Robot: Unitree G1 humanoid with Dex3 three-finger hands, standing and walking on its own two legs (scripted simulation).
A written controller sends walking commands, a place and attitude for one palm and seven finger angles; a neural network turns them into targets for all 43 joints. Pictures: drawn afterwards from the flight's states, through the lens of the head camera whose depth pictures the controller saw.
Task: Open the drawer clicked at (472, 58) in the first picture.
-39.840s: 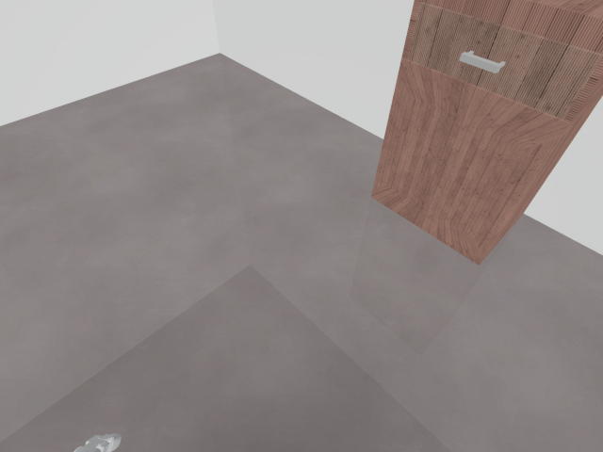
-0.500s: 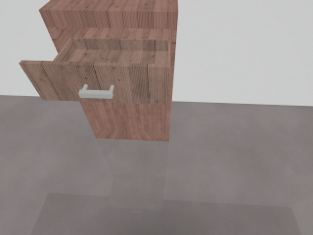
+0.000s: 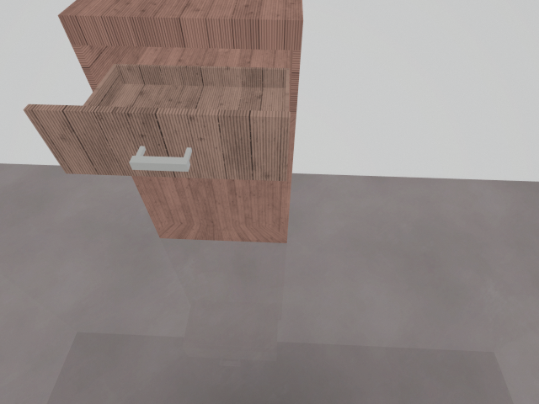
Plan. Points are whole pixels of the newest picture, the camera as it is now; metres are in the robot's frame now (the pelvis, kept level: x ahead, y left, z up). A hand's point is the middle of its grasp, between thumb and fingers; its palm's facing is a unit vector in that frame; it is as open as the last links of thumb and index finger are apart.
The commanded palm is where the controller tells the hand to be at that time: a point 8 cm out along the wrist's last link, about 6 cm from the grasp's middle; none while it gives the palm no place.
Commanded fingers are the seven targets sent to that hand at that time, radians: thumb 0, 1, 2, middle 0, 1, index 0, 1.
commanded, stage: look to check the result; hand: left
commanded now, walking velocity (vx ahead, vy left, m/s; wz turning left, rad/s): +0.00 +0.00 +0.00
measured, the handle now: (162, 157) +0.58 +0.26 +0.01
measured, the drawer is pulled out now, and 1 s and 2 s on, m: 0.28 0.28 0.28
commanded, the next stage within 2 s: stand and wait in 0.38 s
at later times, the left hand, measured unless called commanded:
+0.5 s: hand out of the picture +0.08 +0.23 -0.16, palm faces -0.01 -0.95 -0.31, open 7.3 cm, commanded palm none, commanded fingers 0.00 0.90 0.90 -0.20 -0.30 -0.20 -0.30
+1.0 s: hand out of the picture +0.11 +0.24 -0.15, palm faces -0.02 -0.94 -0.34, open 7.3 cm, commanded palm none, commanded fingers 0.00 0.90 0.90 -0.20 -0.30 -0.20 -0.30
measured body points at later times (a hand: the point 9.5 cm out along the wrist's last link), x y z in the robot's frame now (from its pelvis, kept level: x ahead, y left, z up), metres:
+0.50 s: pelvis +0.01 +0.00 +0.00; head +0.03 -0.01 +0.45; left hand +0.08 +0.27 -0.13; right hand +0.06 -0.27 -0.15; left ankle +0.01 +0.12 -0.74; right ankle +0.03 -0.09 -0.74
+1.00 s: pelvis +0.03 -0.01 +0.01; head +0.05 -0.02 +0.45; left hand +0.11 +0.28 -0.13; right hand +0.09 -0.30 -0.14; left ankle +0.01 +0.12 -0.74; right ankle +0.03 -0.09 -0.74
